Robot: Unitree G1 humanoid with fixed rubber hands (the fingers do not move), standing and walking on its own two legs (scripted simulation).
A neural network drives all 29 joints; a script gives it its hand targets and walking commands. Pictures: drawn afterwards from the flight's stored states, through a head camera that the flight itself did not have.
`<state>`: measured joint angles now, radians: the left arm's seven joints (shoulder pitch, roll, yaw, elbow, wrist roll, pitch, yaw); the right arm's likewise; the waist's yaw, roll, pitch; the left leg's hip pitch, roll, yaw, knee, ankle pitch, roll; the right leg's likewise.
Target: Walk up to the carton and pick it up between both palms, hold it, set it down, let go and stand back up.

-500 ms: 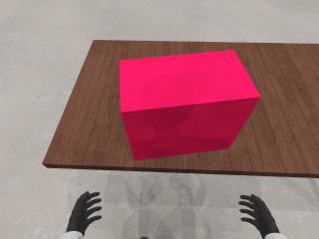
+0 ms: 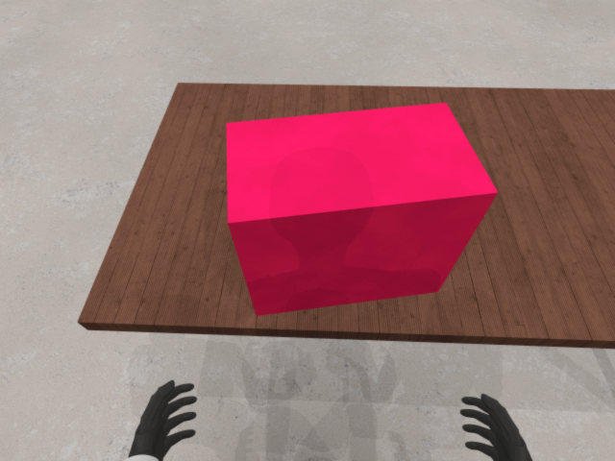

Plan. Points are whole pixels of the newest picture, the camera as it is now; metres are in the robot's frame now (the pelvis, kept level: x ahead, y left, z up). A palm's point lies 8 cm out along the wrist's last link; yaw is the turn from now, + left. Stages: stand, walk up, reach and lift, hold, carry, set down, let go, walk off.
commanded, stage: let go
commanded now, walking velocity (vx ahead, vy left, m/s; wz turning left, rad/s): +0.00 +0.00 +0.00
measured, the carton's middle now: (344, 217) +0.45 +0.03 +0.04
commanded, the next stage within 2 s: stand in 0.32 s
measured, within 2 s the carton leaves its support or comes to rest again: neither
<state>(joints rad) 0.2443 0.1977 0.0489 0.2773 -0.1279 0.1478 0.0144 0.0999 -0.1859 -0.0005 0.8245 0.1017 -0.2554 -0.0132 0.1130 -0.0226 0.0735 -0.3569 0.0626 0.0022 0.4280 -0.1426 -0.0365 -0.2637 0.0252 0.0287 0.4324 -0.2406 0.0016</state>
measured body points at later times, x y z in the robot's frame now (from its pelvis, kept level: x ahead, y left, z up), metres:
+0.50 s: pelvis +0.01 +0.00 +0.00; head +0.04 +0.01 +0.45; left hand +0.12 +0.26 -0.09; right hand +0.19 -0.22 -0.11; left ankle +0.04 +0.15 -0.74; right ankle -0.01 -0.12 -0.74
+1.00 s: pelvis +0.00 +0.00 +0.00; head -0.01 +0.02 +0.45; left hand +0.05 +0.27 -0.12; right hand +0.16 -0.24 -0.11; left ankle +0.04 +0.15 -0.74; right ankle -0.01 -0.12 -0.74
